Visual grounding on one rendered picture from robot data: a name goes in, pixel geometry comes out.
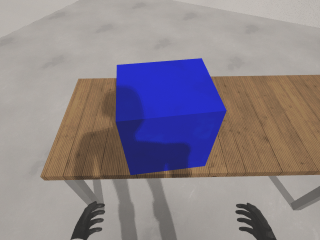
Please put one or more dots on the left robot hand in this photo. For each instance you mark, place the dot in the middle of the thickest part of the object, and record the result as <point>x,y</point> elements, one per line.
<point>82,229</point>

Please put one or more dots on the right robot hand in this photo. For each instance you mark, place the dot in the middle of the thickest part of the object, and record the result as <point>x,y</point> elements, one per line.
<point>261,230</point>

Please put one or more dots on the carton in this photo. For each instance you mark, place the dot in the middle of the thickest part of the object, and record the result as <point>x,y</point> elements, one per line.
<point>168,114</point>

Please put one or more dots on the table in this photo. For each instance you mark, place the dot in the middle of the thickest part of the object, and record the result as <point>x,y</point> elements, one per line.
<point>271,128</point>

